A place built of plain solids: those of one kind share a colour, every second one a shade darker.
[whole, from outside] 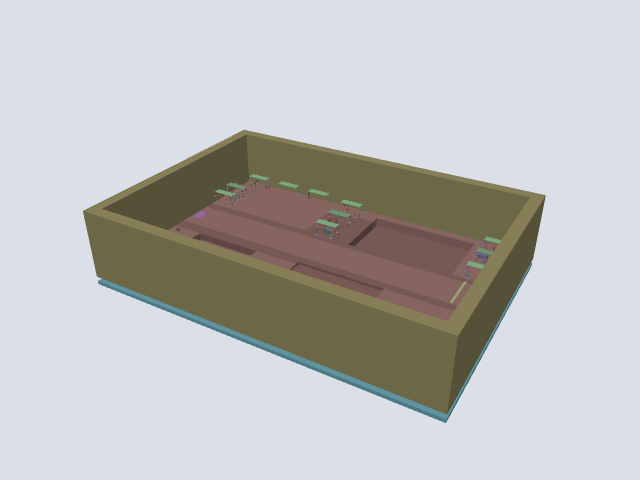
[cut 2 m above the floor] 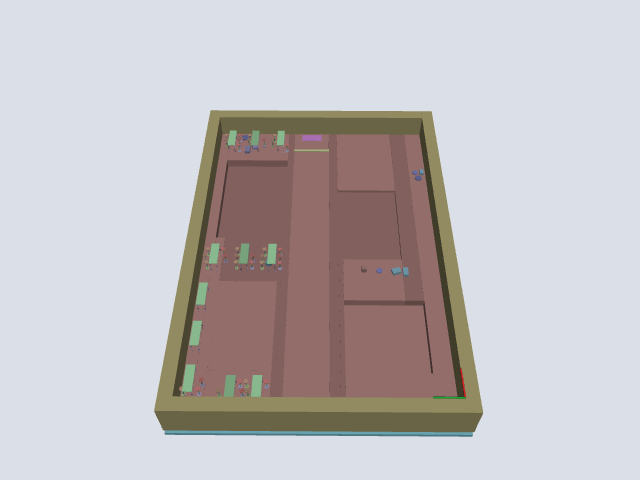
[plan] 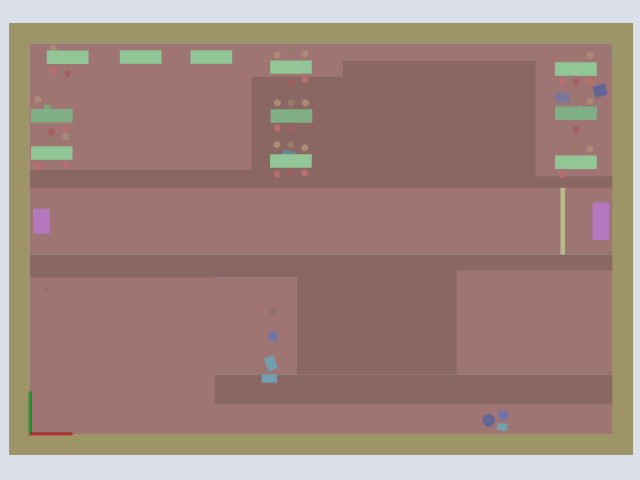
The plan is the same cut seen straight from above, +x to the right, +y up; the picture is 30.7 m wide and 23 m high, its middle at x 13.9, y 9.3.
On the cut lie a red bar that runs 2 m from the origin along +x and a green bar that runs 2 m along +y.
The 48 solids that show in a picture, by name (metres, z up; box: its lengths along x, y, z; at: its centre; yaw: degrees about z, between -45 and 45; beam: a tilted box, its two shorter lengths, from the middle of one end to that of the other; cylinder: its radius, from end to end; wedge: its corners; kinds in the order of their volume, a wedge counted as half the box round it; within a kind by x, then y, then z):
{
 "floor_1": {"box": [2.8, 6.06, 1.32], "at": [1.4, 4.48, -0.66]},
 "floor_2": {"box": [2.95, 4.47, 1.32], "at": [1.48, 14.88, -0.66]},
 "floor_3": {"box": [6.06, 6.06, 0.67], "at": [5.83, 4.48, -0.98]},
 "floor_4": {"box": [12.8, 0.34, 1.32], "at": [6.4, 7.68, -0.66]},
 "floor_5": {"box": [7.65, 4.47, 1.32], "at": [6.78, 14.88, -0.66]},
 "floor_6": {"box": [15.0, 0.3, 1.32], "at": [7.5, 12.5, -0.66]},
 "floor_7": {"box": [15.0, 0.76, 1.32], "at": [7.5, 17.5, -0.66]},
 "floor_8": {"box": [3.94, 4.66, 1.32], "at": [10.83, 5.18, -0.66]},
 "floor_9": {"box": [4.4, 4.47, 1.32], "at": [12.8, 14.88, -0.66]},
 "floor_10": {"box": [27.9, 1.45, 1.32], "at": [13.95, 0.72, -0.66]},
 "floor_11": {"box": [27.9, 0.75, 1.32], "at": [13.95, 8.22, -0.66]},
 "floor_12": {"box": [27.9, 3.2, 1.0], "at": [13.95, 10.2, -0.5]},
 "floor_13": {"box": [27.9, 0.55, 1.32], "at": [13.95, 12.07, -0.66]},
 "floor_14": {"box": [27.9, 0.82, 1.32], "at": [13.95, 18.29, -0.66]},
 "floor_15": {"box": [7.65, 5.0, 1.09], "at": [16.62, 5.35, -0.78]},
 "floor_16": {"box": [19.04, 1.4, 1.32], "at": [18.38, 2.15, -0.66]},
 "floor_17": {"box": [9.24, 5.53, 0.55], "at": [19.62, 15.12, -1.04]},
 "floor_18": {"box": [7.45, 5.0, 1.32], "at": [24.18, 5.35, -0.66]},
 "floor_19": {"box": [3.66, 5.53, 1.32], "at": [26.07, 15.12, -0.66]},
 "wall_1": {"box": [1.0, 18.7, 6.0], "at": [-0.5, 9.35, 2.0]},
 "wall_2": {"box": [29.9, 1.0, 6.0], "at": [13.95, -0.5, 2.0]},
 "wall_3": {"box": [29.9, 1.0, 6.0], "at": [13.95, 19.2, 2.0]},
 "wall_4": {"box": [1.0, 18.7, 6.0], "at": [28.4, 9.35, 2.0]},
 "floor_base_1": {"box": [29.9, 20.7, 0.3], "at": [13.95, 9.35, -1.57]},
 "top_1": {"box": [2.0, 0.65, 0.04], "at": [1.04, 15.26, 1.02]},
 "top_2": {"box": [2.0, 0.65, 0.04], "at": [1.05, 13.47, 1.02]},
 "top_3": {"box": [2.0, 0.65, 0.04], "at": [1.81, 18.06, 1.02]},
 "top_4": {"box": [2.0, 0.65, 0.04], "at": [5.31, 18.07, 1.02]},
 "top_5": {"box": [2.0, 0.65, 0.04], "at": [8.7, 18.06, 1.02]},
 "top_6": {"box": [2.0, 0.65, 0.04], "at": [12.5, 13.09, 1.02]},
 "top_7": {"box": [2.0, 0.65, 0.04], "at": [12.51, 17.58, 1.02]},
 "top_8": {"box": [2.0, 0.65, 0.04], "at": [12.53, 15.24, 1.02]},
 "top_9": {"box": [2.0, 0.65, 0.04], "at": [26.16, 13.03, 1.02]},
 "top_10": {"box": [2.0, 0.65, 0.04], "at": [26.16, 15.37, 1.02]},
 "top_11": {"box": [2.0, 0.65, 0.04], "at": [26.16, 17.49, 1.02]},
 "crate_1": {"box": [0.74, 0.41, 0.24], "at": [11.48, 2.66, 0.12], "yaw": -0.6},
 "crate_2": {"box": [0.49, 0.66, 0.24], "at": [11.55, 3.39, 0.12], "yaw": 19.3},
 "crate_3": {"box": [0.66, 0.44, 0.31], "at": [12.4, 13.35, 0.15], "yaw": -11.4},
 "crate_4": {"box": [0.5, 0.34, 0.28], "at": [22.62, 0.34, 0.14], "yaw": -3.6},
 "low_mat_1": {"box": [0.8, 1.2, 0.06], "at": [0.55, 10.2, -0.02]},
 "low_mat_2": {"box": [0.8, 1.8, 0.06], "at": [27.35, 10.2, -0.02]},
 "hose_coil_1": {"cylinder": 0.24, "from": [11.66, 4.68, -0.05], "to": [11.66, 4.68, 0.08]},
 "hose_coil_2": {"cylinder": 0.3, "from": [21.98, 0.66, -0.05], "to": [21.98, 0.66, 0.08]},
 "hose_coil_3": {"cylinder": 0.25, "from": [22.68, 0.89, -0.05], "to": [22.68, 0.89, 0.08]},
 "hose_coil_4": {"box": [0.61, 0.56, 0.13], "at": [27.32, 16.45, 0.01], "yaw": 16.2},
 "step_hump_1": {"box": [0.22, 3.2, 0.15], "at": [25.53, 10.2, 0.03]},
 "sack_1": {"box": [0.73, 0.47, 0.27], "at": [25.52, 16.12, 0.14], "yaw": -0.8},
 "bucket_1": {"box": [0.36, 0.36, 0.4], "at": [11.68, 5.89, 0.2], "yaw": 6.5}
}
